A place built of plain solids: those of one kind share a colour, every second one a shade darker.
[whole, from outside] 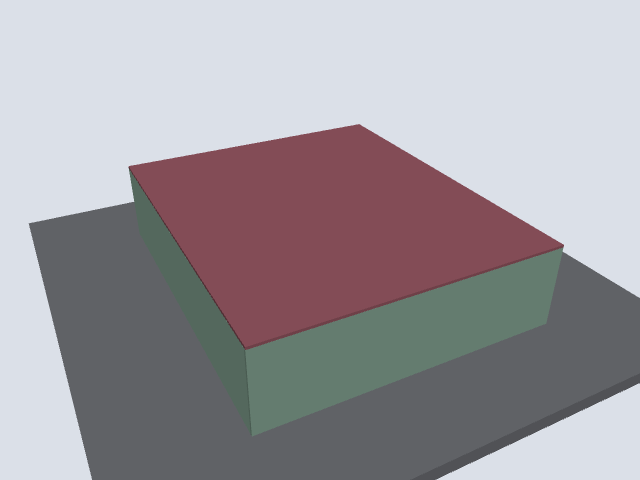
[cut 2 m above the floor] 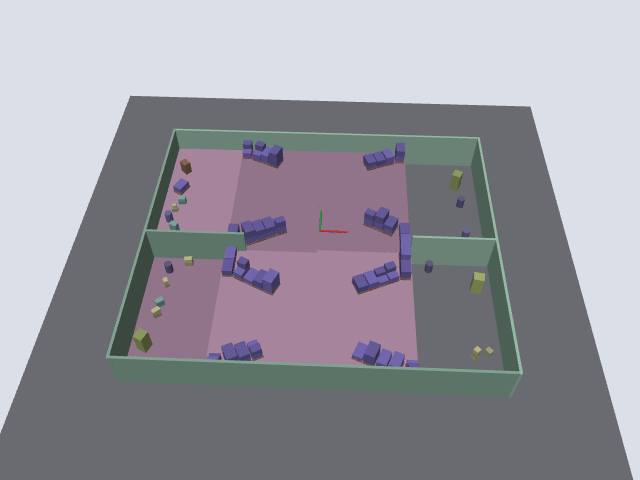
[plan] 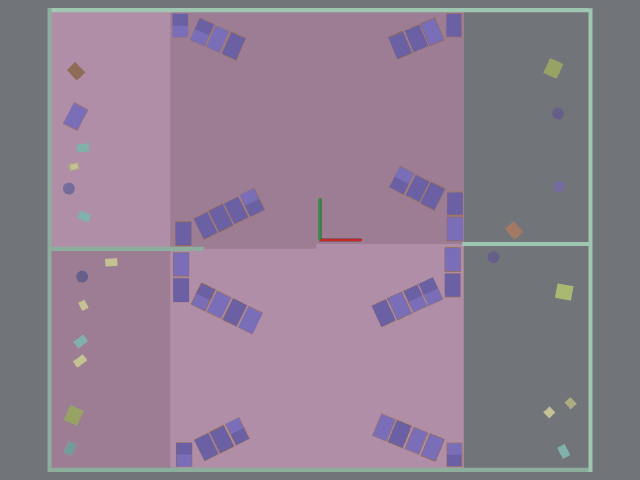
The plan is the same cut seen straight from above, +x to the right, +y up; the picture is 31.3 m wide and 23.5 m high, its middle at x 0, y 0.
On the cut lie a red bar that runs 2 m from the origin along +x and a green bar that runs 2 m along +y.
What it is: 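A closed cross-dock hall without a stair; its walked floor lies 1.22 m over the lower ground and ends at a front at either end, two bays a front; beyond a bay's line the ground lies deep, a low step down, or level and merely marked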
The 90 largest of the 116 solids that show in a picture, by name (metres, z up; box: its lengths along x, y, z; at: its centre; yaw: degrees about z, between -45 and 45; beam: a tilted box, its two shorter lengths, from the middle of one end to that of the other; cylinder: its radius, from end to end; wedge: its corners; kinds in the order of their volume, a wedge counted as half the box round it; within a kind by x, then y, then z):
{
 "floor_1": {"box": [5.85, 10.66, 0.1], "at": [-10.24, -5.84, 0.0]},
 "floor_2": {"box": [5.85, 11.53, 1.16], "at": [-10.24, 5.41, 0.53]},
 "floor_3": {"box": [7.13, 10.74, 1.27], "at": [-3.76, -5.8, 0.59]},
 "floor_4": {"box": [7.13, 11.61, 1.27], "at": [-3.76, 5.37, 0.59]},
 "floor_5": {"box": [7.24, 10.98, 1.27], "at": [3.42, -5.68, 0.59]},
 "floor_6": {"box": [7.24, 11.37, 1.27], "at": [3.42, 5.49, 0.59]},
 "wall_1": {"box": [0.2, 22.71, 6.4], "at": [-13.24, 0.0, 3.15]},
 "wall_2": {"box": [7.46, 0.2, 6.4], "at": [-9.43, -0.43, 3.15]},
 "wall_3": {"box": [26.29, 0.2, 6.4], "at": [0.0, -11.25, 3.15]},
 "wall_4": {"box": [26.29, 0.2, 6.4], "at": [0.0, 11.25, 3.15]},
 "wall_5": {"box": [6.2, 0.2, 6.4], "at": [10.06, -0.2, 3.15]},
 "wall_6": {"box": [0.2, 22.71, 6.4], "at": [13.24, 0.0, 3.15]},
 "roof_1": {"box": [26.68, 22.71, 0.2], "at": [0.0, 0.0, 6.45]},
 "load_1": {"box": [0.77, 1.12, 0.5], "at": [-11.97, 6.04, 1.5], "yaw": -27.5},
 "load_2": {"box": [0.76, 1.17, 0.5], "at": [-6.84, 10.5, 1.62]},
 "load_3": {"box": [0.76, 0.58, 0.5], "at": [-6.84, 10.78, 2.12]},
 "load_4": {"box": [0.78, 1.17, 0.54], "at": [-6.8, -2.46, 1.64], "yaw": -0.2},
 "load_5": {"box": [0.77, 1.12, 0.47], "at": [-6.79, -1.19, 1.6]},
 "load_6": {"box": [0.77, 1.12, 1.44], "at": [-6.69, 0.31, 2.09], "yaw": 0.2},
 "load_7": {"box": [0.74, 1.16, 0.53], "at": [-6.65, -10.51, 1.63]},
 "load_8": {"box": [0.74, 0.58, 0.53], "at": [-6.64, -10.79, 2.16], "yaw": 0.1},
 "load_9": {"box": [0.77, 1.16, 0.61], "at": [-5.77, 10.17, 1.67], "yaw": -24.0},
 "load_10": {"box": [0.71, 1.14, 0.61], "at": [-5.72, -2.79, 1.67], "yaw": -26.3},
 "load_11": {"box": [0.77, 0.58, 0.61], "at": [-5.66, 10.44, 2.27], "yaw": -23.9},
 "load_12": {"box": [0.75, 1.12, 0.68], "at": [-5.6, 0.7, 1.71], "yaw": 26.6},
 "load_13": {"box": [0.75, 1.12, 0.68], "at": [-5.6, 0.7, 2.39], "yaw": 26.9},
 "load_14": {"box": [0.71, 0.57, 0.61], "at": [-5.59, -2.53, 2.28], "yaw": -25.9},
 "load_15": {"box": [0.77, 1.13, 1.24], "at": [-5.56, -10.13, 1.99], "yaw": 26.4},
 "load_16": {"box": [0.71, 1.14, 0.88], "at": [-5.01, 9.84, 1.81], "yaw": -23.8},
 "load_17": {"box": [0.78, 1.11, 0.4], "at": [-4.94, -3.17, 1.57], "yaw": -26.0},
 "load_18": {"box": [0.74, 1.13, 0.55], "at": [-4.85, 1.07, 1.64], "yaw": 26.6},
 "load_19": {"box": [0.74, 1.13, 0.55], "at": [-4.85, 1.07, 2.19], "yaw": 26.4},
 "load_20": {"box": [0.75, 1.1, 0.44], "at": [-4.81, -9.75, 2.03], "yaw": 26.5},
 "load_21": {"box": [0.74, 1.13, 1.42], "at": [-4.23, 9.49, 2.08], "yaw": -23.9},
 "load_22": {"box": [0.73, 1.13, 0.75], "at": [-4.17, -3.54, 1.74], "yaw": -25.9},
 "load_23": {"box": [0.76, 1.12, 0.53], "at": [-4.1, 1.45, 1.63], "yaw": 26.4},
 "load_24": {"box": [0.76, 1.12, 0.53], "at": [-4.1, 1.45, 2.16], "yaw": 26.6},
 "load_25": {"box": [0.71, 1.16, 0.46], "at": [-4.04, -9.37, 1.6], "yaw": 26.3},
 "load_26": {"box": [0.71, 0.58, 0.46], "at": [-3.92, -9.62, 2.05], "yaw": 26.5},
 "load_27": {"box": [0.78, 1.13, 1.34], "at": [-3.4, -3.92, 2.04], "yaw": -25.9},
 "load_28": {"box": [0.75, 1.16, 0.65], "at": [-3.32, 1.83, 1.69], "yaw": 26.7},
 "load_29": {"box": [0.75, 0.58, 0.65], "at": [-3.2, 1.58, 2.34], "yaw": 26.2},
 "load_30": {"box": [0.77, 1.12, 0.64], "at": [3.12, -3.58, 1.69], "yaw": 24.8},
 "load_31": {"box": [0.73, 1.14, 0.36], "at": [3.13, -9.19, 1.55], "yaw": -22.7},
 "load_32": {"box": [0.77, 0.57, 0.64], "at": [3.87, 2.67, 2.32], "yaw": -27.2},
 "load_33": {"box": [0.74, 1.14, 0.65], "at": [3.89, -3.22, 1.69], "yaw": 24.4},
 "load_34": {"box": [0.76, 1.12, 1.09], "at": [3.91, -9.5, 1.91], "yaw": -22.5},
 "load_35": {"box": [0.77, 1.11, 0.35], "at": [3.92, 9.53, 1.89], "yaw": 22.9},
 "load_36": {"box": [0.77, 1.14, 0.64], "at": [4.0, 2.92, 1.69], "yaw": -26.8},
 "load_37": {"box": [0.75, 0.57, 0.37], "at": [4.55, -2.61, 1.92], "yaw": 24.6},
 "load_38": {"box": [0.75, 1.14, 0.37], "at": [4.67, -2.87, 1.55], "yaw": 24.6},
 "load_39": {"box": [0.71, 1.13, 0.35], "at": [4.72, -9.83, 1.89], "yaw": -22.2},
 "load_40": {"box": [0.78, 1.13, 0.66], "at": [4.72, 9.87, 1.7], "yaw": 22.8},
 "load_41": {"box": [0.75, 1.11, 0.72], "at": [4.78, 2.53, 1.73], "yaw": -26.6},
 "load_42": {"box": [0.75, 1.11, 0.72], "at": [4.78, 2.53, 2.44], "yaw": -26.7},
 "load_43": {"box": [0.76, 0.58, 0.46], "at": [5.31, -2.27, 2.06], "yaw": 24.6},
 "load_44": {"box": [0.76, 1.17, 0.46], "at": [5.42, -2.52, 1.6], "yaw": 24.8},
 "load_45": {"box": [0.73, 1.14, 0.74], "at": [5.49, 10.19, 1.74], "yaw": 22.7},
 "load_46": {"box": [0.74, 1.12, 0.99], "at": [5.52, -10.15, 1.86], "yaw": -22.3},
 "load_47": {"box": [0.75, 1.12, 0.43], "at": [5.52, 2.15, 1.58], "yaw": -26.8},
 "load_48": {"box": [0.75, 1.12, 0.43], "at": [5.52, 2.15, 2.02], "yaw": -27.1},
 "load_49": {"box": [0.76, 1.13, 0.84], "at": [6.49, -2.21, 1.79], "yaw": 0.4},
 "load_50": {"box": [0.73, 1.12, 0.64], "at": [6.49, -0.96, 2.32], "yaw": 0.3},
 "load_51": {"box": [0.73, 1.12, 0.61], "at": [6.55, 10.51, 1.67], "yaw": 0.3},
 "load_52": {"box": [0.73, 1.12, 0.61], "at": [6.56, 10.51, 2.28], "yaw": 0.2},
 "load_53": {"box": [0.71, 0.57, 0.62], "at": [6.57, -10.79, 2.3], "yaw": -0.3},
 "load_54": {"box": [0.71, 1.14, 0.62], "at": [6.58, -10.51, 1.68], "yaw": -0.1},
 "load_55": {"box": [0.77, 1.14, 0.64], "at": [6.61, 0.54, 1.69], "yaw": 0.1},
 "load_56": {"box": [0.77, 1.1, 0.55], "at": [6.61, 1.78, 1.64], "yaw": -0.2},
 "cage_trolley_1": {"box": [0.72, 0.8, 1.66], "at": [-12.06, -8.59, 0.88], "yaw": -24.3},
 "cage_trolley_2": {"box": [0.72, 0.8, 1.71], "at": [11.42, 8.4, 0.81], "yaw": -24.9},
 "cage_trolley_3": {"box": [0.8, 0.72, 1.71], "at": [11.96, -2.55, 0.81], "yaw": -10.2},
 "pallet_1": {"box": [0.8, 1.2, 0.14], "at": [-6.84, 10.5, 1.29]},
 "pallet_2": {"box": [0.8, 1.2, 0.14], "at": [-6.69, 0.31, 1.29]},
 "pallet_3": {"box": [0.8, 1.2, 0.14], "at": [-6.65, -10.51, 1.29]},
 "pallet_4": {"box": [0.8, 1.2, 0.14], "at": [-5.71, -2.79, 1.29], "yaw": -26.2},
 "pallet_5": {"box": [0.8, 1.2, 0.14], "at": [-5.6, 0.7, 1.29], "yaw": 26.5},
 "pallet_6": {"box": [0.8, 1.2, 0.14], "at": [-4.95, -3.17, 1.29], "yaw": -26.2},
 "pallet_7": {"box": [0.8, 1.2, 0.14], "at": [-4.85, 1.07, 1.29], "yaw": 26.5},
 "pallet_8": {"box": [0.8, 1.2, 0.14], "at": [-4.81, -9.75, 1.29], "yaw": 26.5},
 "pallet_9": {"box": [0.8, 1.2, 0.14], "at": [-4.17, -3.55, 1.29], "yaw": -26.2},
 "pallet_10": {"box": [0.8, 1.2, 0.14], "at": [-4.1, 1.45, 1.29], "yaw": 26.5},
 "pallet_11": {"box": [0.8, 1.2, 0.14], "at": [-4.04, -9.37, 1.29], "yaw": 26.5},
 "drum_1": {"cylinder": 0.29, "from": [-12.29, 2.52, 1.11], "to": [-12.29, 2.52, 1.99]},
 "drum_2": {"cylinder": 0.29, "from": [-11.65, -1.8, 0.05], "to": [-11.65, -1.8, 0.93]},
 "drum_3": {"cylinder": 0.29, "from": [8.49, -0.84, 0.0], "to": [8.49, -0.84, 0.88]},
 "drum_4": {"cylinder": 0.29, "from": [11.65, 6.19, 0.0], "to": [11.65, 6.19, 0.88]},
 "drum_5": {"cylinder": 0.29, "from": [11.71, 2.61, 0.0], "to": [11.71, 2.61, 0.88]},
 "bin_1": {"box": [0.58, 0.72, 1.06], "at": [-11.95, 8.26, 1.64], "yaw": 43.9},
 "bin_2": {"box": [0.58, 0.72, 1.11], "at": [9.5, 0.47, 0.51], "yaw": 41.0}
}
